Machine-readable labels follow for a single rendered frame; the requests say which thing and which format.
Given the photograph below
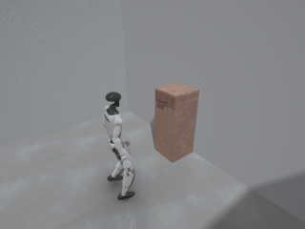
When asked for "drawer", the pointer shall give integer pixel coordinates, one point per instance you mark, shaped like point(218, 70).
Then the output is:
point(165, 97)

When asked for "left robot upper arm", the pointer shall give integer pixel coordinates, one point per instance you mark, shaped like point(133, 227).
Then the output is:
point(103, 121)

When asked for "right robot upper arm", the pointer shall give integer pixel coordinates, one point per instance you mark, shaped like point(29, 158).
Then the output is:
point(117, 124)

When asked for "robot right forearm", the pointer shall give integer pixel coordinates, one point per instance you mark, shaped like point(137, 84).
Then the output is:
point(120, 150)

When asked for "handle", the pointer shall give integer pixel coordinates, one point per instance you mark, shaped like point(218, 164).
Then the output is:
point(160, 100)

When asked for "cabinet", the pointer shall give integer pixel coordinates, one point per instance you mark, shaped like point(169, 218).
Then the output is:
point(174, 129)

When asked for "robot head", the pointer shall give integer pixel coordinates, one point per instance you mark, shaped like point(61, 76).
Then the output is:
point(113, 97)

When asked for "right robot foot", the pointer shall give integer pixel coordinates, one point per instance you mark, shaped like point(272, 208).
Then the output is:
point(128, 195)

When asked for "robot right hand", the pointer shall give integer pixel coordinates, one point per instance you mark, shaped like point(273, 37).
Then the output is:
point(127, 164)

